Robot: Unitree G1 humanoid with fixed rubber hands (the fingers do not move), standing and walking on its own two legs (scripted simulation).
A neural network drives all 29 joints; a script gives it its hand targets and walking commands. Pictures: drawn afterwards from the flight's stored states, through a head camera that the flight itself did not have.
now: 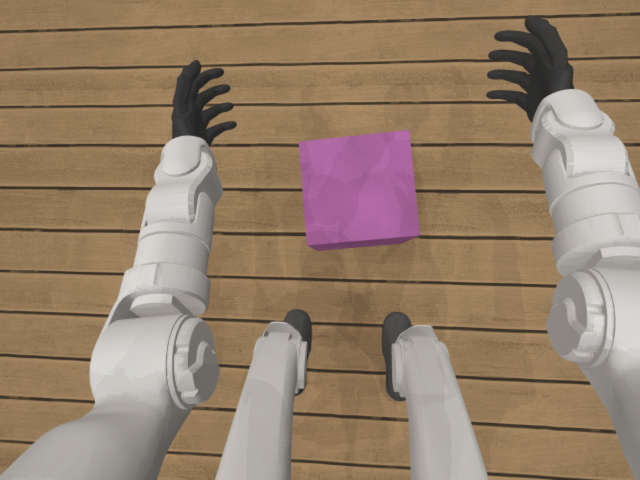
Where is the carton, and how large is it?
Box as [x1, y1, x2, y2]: [299, 130, 419, 250]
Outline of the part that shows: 408,130 299,142 307,245 317,250 391,244 401,243 419,235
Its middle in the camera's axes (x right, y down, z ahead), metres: +0.09 -0.09 +0.85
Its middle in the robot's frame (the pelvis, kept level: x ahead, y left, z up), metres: +0.49 -0.01 -0.52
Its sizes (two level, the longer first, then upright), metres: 0.210 0.200 0.250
